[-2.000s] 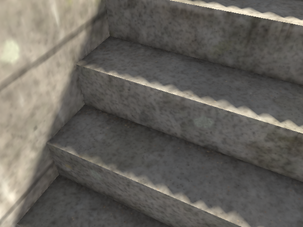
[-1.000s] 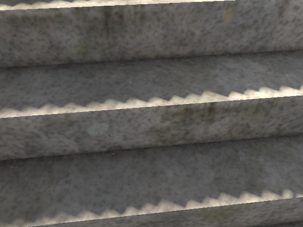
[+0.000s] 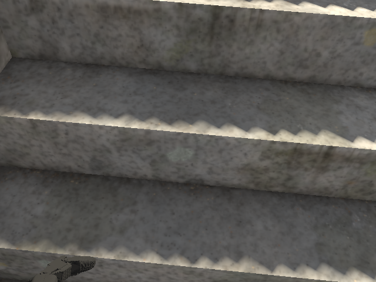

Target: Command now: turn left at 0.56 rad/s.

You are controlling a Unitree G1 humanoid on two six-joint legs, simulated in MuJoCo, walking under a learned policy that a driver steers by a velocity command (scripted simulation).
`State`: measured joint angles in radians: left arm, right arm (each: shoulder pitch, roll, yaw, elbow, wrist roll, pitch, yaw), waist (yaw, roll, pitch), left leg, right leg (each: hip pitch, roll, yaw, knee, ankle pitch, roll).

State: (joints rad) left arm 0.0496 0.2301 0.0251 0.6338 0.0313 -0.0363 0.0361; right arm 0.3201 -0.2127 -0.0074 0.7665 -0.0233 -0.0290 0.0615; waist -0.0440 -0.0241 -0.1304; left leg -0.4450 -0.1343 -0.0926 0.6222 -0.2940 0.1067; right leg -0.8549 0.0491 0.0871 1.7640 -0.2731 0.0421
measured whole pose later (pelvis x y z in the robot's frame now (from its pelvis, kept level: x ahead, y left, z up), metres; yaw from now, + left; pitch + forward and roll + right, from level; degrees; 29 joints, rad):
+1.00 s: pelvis +0.15 -0.05 +0.07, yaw -6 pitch +12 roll +5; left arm 0.48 0.15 0.02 1.09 0.04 -0.09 -0.14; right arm -0.13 -0.06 0.09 0.69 -0.04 0.05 0.04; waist 0.02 -0.09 -0.22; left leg -1.07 0.00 0.14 1.39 -0.56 0.10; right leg -0.27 -0.05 0.17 0.44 0.05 -0.14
